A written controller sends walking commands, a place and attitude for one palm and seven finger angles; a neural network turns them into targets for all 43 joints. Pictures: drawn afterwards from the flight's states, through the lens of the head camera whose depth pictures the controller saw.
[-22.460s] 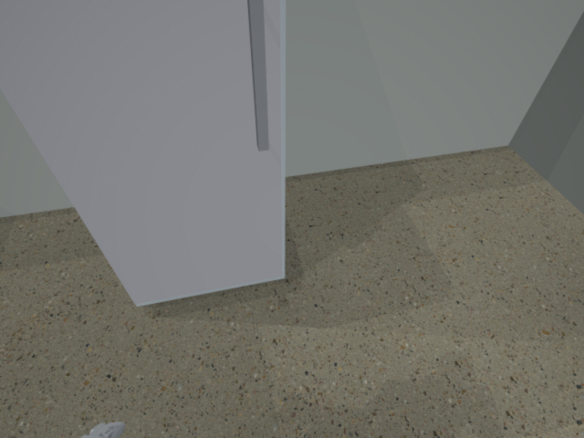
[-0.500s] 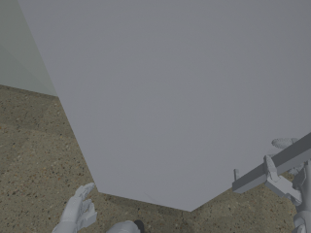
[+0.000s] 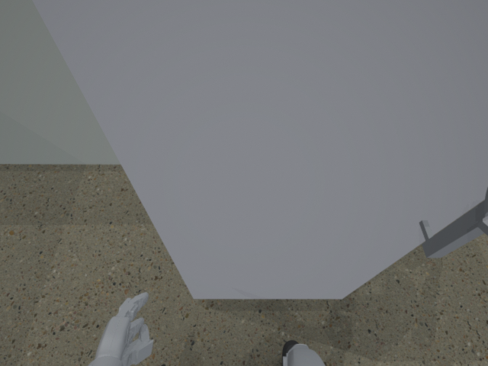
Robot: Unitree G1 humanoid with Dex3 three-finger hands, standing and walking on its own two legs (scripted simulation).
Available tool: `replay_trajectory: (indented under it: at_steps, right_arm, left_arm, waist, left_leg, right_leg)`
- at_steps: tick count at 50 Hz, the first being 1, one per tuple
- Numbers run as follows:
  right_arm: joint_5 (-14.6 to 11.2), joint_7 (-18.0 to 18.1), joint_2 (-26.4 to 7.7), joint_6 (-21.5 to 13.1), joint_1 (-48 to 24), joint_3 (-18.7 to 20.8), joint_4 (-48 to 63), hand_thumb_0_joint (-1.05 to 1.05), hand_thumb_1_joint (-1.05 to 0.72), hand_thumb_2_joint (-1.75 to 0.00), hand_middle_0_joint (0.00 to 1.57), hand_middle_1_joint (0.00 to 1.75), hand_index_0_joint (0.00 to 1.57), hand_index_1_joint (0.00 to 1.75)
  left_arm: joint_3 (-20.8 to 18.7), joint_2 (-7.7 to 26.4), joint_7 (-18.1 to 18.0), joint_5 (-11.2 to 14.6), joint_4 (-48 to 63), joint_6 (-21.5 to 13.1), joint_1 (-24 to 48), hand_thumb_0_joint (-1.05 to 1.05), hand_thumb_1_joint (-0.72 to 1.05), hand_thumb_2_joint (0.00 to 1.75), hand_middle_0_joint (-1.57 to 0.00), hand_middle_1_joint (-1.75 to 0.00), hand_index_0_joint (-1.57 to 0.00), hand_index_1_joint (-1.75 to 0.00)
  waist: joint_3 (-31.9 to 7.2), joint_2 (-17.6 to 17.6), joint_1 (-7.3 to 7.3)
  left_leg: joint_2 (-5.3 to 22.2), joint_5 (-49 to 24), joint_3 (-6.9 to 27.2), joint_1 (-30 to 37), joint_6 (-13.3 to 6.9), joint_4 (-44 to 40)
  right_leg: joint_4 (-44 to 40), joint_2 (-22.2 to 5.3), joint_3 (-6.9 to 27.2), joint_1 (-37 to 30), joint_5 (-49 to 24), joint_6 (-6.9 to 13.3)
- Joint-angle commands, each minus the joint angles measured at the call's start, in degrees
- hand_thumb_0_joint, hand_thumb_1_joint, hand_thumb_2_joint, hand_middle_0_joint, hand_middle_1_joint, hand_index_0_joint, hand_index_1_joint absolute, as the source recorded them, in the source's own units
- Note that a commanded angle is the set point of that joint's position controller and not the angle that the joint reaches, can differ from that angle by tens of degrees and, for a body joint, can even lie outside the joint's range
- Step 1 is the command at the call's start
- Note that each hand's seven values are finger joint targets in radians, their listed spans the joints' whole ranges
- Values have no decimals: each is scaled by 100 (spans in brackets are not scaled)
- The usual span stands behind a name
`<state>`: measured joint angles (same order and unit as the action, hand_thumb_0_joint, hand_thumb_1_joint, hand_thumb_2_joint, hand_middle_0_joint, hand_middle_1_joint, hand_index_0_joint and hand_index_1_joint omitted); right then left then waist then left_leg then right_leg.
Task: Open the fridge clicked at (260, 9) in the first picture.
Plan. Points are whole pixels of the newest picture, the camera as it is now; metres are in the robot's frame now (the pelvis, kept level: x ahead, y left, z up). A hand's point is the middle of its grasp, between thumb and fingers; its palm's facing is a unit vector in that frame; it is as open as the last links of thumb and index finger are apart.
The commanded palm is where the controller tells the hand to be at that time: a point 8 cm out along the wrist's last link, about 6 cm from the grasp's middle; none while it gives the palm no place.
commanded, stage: walk backward, drawing the door open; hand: right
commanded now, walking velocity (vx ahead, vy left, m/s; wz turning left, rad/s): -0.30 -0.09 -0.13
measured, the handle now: out of the picture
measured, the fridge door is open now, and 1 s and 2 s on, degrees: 1 9 51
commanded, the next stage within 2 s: none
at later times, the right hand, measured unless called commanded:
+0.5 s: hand out of the picture +0.30 -0.27 +0.16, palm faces +0.52 +0.80 -0.30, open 7.1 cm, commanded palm +0.24 -0.30 +0.16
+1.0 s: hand out of the picture +0.22 -0.28 +0.15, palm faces +0.35 +0.91 -0.22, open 7.6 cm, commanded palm +0.17 -0.32 +0.16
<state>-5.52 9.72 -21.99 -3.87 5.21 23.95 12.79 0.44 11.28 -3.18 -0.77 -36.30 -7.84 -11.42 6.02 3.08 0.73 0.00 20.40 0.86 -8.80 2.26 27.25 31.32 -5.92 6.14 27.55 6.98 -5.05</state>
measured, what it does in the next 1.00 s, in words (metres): steps on the spot: right foot, then left foot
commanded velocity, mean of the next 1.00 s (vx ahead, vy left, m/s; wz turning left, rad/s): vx -0.24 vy -0.06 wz -0.22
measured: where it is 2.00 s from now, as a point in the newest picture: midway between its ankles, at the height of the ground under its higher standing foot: outside the picture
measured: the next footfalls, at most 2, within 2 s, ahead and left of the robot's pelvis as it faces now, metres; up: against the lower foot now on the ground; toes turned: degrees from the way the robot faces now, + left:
right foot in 0.22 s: +0.02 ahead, -0.04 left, +0.01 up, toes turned -5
left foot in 0.56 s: +0.00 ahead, +0.15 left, +0.01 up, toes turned +4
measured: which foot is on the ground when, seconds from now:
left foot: down 0.00-0.24, up 0.26-0.54, down 0.56-0.94, up 0.96-1.00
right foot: down 0.00-0.00, up 0.02-0.20, down 0.22-0.58, up 0.60-0.90, down 0.92-1.00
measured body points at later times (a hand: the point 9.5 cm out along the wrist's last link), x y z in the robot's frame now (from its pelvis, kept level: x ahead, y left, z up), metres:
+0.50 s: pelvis -0.04 +0.04 +0.02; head +0.01 +0.05 +0.46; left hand +0.17 +0.26 -0.07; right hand +0.27 -0.31 +0.18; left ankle -0.02 +0.15 -0.69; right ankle -0.02 -0.04 -0.73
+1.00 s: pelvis -0.07 -0.04 +0.00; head -0.02 -0.07 +0.44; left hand +0.06 +0.24 -0.09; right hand +0.20 -0.32 +0.17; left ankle -0.06 +0.13 -0.69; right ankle -0.07 -0.17 -0.73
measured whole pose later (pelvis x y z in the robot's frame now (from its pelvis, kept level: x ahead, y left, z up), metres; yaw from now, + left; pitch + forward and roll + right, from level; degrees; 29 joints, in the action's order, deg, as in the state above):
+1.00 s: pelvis -0.07 -0.04 +0.00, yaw -6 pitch +0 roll +1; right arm -3.5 7.9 -21.3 -6.0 2.7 14.4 16.7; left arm -4.2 13.8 -5.3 -0.6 -39.0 -2.2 -13.2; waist 7.0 -3.4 4.4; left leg 5.0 29.8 -1.0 -23.4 4.1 51.6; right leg 37.4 -2.3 1.2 18.7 18.7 -1.1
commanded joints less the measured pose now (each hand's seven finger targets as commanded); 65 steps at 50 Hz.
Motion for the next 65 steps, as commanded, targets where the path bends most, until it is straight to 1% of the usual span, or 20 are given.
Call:
replay_trajectory:
  at_steps: [1, 2, 9, 11, 12, 13, 16, 23, 27, 28, 29, 30, 35, 36, 44, 45, 47, 48, 54, 65]
  right_arm:
    - [393, -52, -1818, -998, -835, 902, 555, 0, -90, -90, 45, 140, 45, 140]
    - [324, -15, -1863, -874, -859, 975, 403, 0, -90, -90, 45, 140, 45, 140]
    - [174, 61, -1858, -886, -1731, 910, 422, 0, -90, -90, 45, 140, 45, 140]
    - [67, 74, -1760, -935, -1856, 769, 699, 0, -90, -90, 45, 140, 45, 140]
    - [132, 50, -1617, -964, -1922, 597, 728, 0, -90, -90, 45, 140, 45, 140]
    - [235, -16, -1173, -929, -1605, 274, 176, 0, -90, -90, 45, 140, 45, 140]
    - [342, 7, -1676, -756, -2018, 377, 159, 0, -90, -90, 45, 140, 45, 140]
    - [193, -3, -2019, -422, -2390, 567, -546, 0, -90, -90, 45, 140, 45, 140]
    - [231, -5, -2293, -397, -2526, 770, -1027, 0, -90, -90, 45, 140, 45, 140]
    - [266, -1, -2406, -459, -2620, 790, -1060, 0, -90, -90, 45, 140, 45, 140]
    - [268, 0, -2568, -501, -2541, 854, -1235, 0, -90, -90, 45, 140, 45, 140]
    - [222, 9, -2370, -343, -2398, 834, -1630, 0, -90, -90, 45, 140, 45, 140]
    - [336, 116, -2091, -507, -1773, 985, -1153, 0, -90, -90, 45, 140, 45, 140]
    - [284, -1, -921, -589, -60, -9, 45, 0, -90, -90, 45, 140, 45, 140]
    - [193, 234, -1249, -800, -501, 402, 1721, 0, -90, -90, 45, 140, 45, 140]
    - [153, 191, -1137, -774, -818, 197, 1952, 0, -90, -90, 45, 140, 45, 140]
    - [227, 35, -1032, -826, -1712, -206, 2341, 0, -90, -90, 45, 140, 45, 140]
    - [386, -88, -940, -817, -1650, -260, 2134, 0, -90, -90, 45, 140, 45, 140]
    - [379, -267, -556, -727, -1636, -729, 2555, 0, -90, -90, 45, 140, 45, 140]
    - [150, -219, -199, -480, -870, -1229, 2337, 0, -90, -90, 45, 140, 45, 140]
  left_arm:
    - [-285, 686, -178, 84, 744, -117, 625, 0, 90, 90, -20, -30, -20, -30]
    - [-387, 828, -200, 198, 645, -141, 582, 0, 90, 90, -20, -30, -20, -30]
    - [-336, 962, -397, 158, 659, 77, 834, 0, 90, 90, -20, -30, -20, -30]
    - [-420, 1132, -306, 218, 720, 136, 624, 0, 90, 90, -20, -30, -20, -30]
    - [-457, 1148, -165, 254, 703, 114, 492, 0, 90, 90, -20, -30, -20, -30]
    - [-398, 993, -100, 204, 572, 63, 349, 0, 90, 90, -20, -30, -20, -30]
    - [-398, 1073, -64, 183, 644, 85, 360, 0, 90, 90, -20, -30, -20, -30]
    - [-269, 1080, -176, 96, 880, 267, 715, 0, 90, 90, -20, -30, -20, -30]
    - [-223, 1197, -172, 79, 822, 326, 843, 0, 90, 90, -20, -30, -20, -30]
    - [-210, 1115, -170, 119, 859, 370, 929, 0, 90, 90, -20, -30, -20, -30]
    - [-264, 1149, -187, 146, 976, 397, 1058, 0, 90, 90, -20, -30, -20, -30]
    - [-259, 1194, -149, 128, 822, 404, 855, 0, 90, 90, -20, -30, -20, -30]
    - [-175, 973, -143, 247, 690, 446, 902, 0, 90, 90, -20, -30, -20, -30]
    - [-196, 785, -53, 226, 951, 420, 923, 0, 90, 90, -20, -30, -20, -30]
    - [-397, 833, -344, -30, 894, 273, 463, 0, 90, 90, -20, -30, -20, -30]
    - [-458, 896, -390, -42, 896, 305, 384, 0, 90, 90, -20, -30, -20, -30]
    - [-573, 1190, -289, 3, 831, 245, 350, 0, 90, 90, -20, -30, -20, -30]
    - [-513, 934, -83, 12, 674, 156, 257, 0, 90, 90, -20, -30, -20, -30]
    - [-428, 642, 13, 12, 411, -108, 381, 0, 90, 90, -20, -30, -20, -30]
    - [-15, 460, -85, -73, 605, -144, 730, 0, 90, 90, -20, -30, -20, -30]
  waist:
    - [-2235, -1184, -236]
    - [-2484, -1672, -262]
    - [-2328, -714, -149]
    - [-2630, 441, -33]
    - [-2605, 1218, -71]
    - [-2252, 1368, -40]
    - [-1991, 1503, 20]
    - [-1858, 1013, -119]
    - [-2085, 504, -266]
    - [-2198, -410, -284]
    - [-2236, -1438, -310]
    - [-2131, -1170, -321]
    - [-2365, -845, -33]
    - [-2392, -894, -61]
    - [-2090, -819, 37]
    - [-2122, -300, 157]
    - [-2154, 2209, 28]
    - [-2118, 1571, 13]
    - [-2038, 1655, 64]
    - [-2150, 672, -103]
  left_leg:
    - [1634, -8311, 566, 1603, -461, 156]
    - [1793, -9001, 616, 1841, -150, 462]
    - [1068, -7225, 118, 1588, -431, 1383]
    - [285, -2440, -143, -517, -58, 2032]
    - [9, 842, -7, -1478, -128, 2482]
    - [-196, 1577, 66, -1812, -195, 2617]
    - [-28, 778, -280, -1748, -157, 2298]
    - [59, -172, -404, -632, -28, 1685]
    - [436, -1717, -274, 540, -123, 121]
    - [1137, -3822, 424, 955, -371, -390]
    - [2546, -5829, 2545, 1077, -1084, -624]
    - [3180, -5958, 2554, 683, -1257, -610]
    - [2103, -5635, 487, 1196, -892, -67]
    - [2019, -5533, 281, 1446, -843, -29]
    - [1384, -4443, -820, 911, -484, 780]
    - [1060, -3553, -968, 261, -205, 1383]
    - [-22, 1971, -549, -1686, 240, 3278]
    - [-52, 1750, -79, -1614, 89, 3715]
    - [-169, 426, -56, -2133, 169, 3361]
    - [-333, -180, 73, -387, -13, 473]
  right_leg:
    - [2179, 877, -777, 271, 1944, 259]
    - [2662, 880, -433, 451, 2492, 328]
    - [-559, 613, -896, -1216, -539, 351]
    - [-455, -501, 25, -3460, -5871, 896]
    - [-267, -1102, 398, -4250, -7380, 1244]
    - [-356, -980, 241, -4260, -7673, 1297]
    - [-451, -683, -188, -3748, -6470, 1012]
    - [-1039, -784, -334, -2101, -3532, 1252]
    - [-148, -550, -363, -1274, -1802, 873]
    - [897, -48, -718, -787, -272, 566]
    - [2632, 778, -750, 261, 2737, 249]
    - [3517, 702, 170, 395, 2888, 174]
    - [3599, 627, -112, 412, 1849, 82]
    - [3224, 701, -245, 470, 1913, 126]
    - [-4, 639, -992, -970, 376, 120]
    - [-379, 476, -794, -1765, -886, 132]
    - [-945, -1721, 2312, -2737, -5498, 1189]
    - [-853, -1582, 1963, -2567, -4784, 1301]
    - [-668, -727, 1090, -2954, -3428, 1052]
    - [-921, -864, 1075, -2420, -2841, 1238]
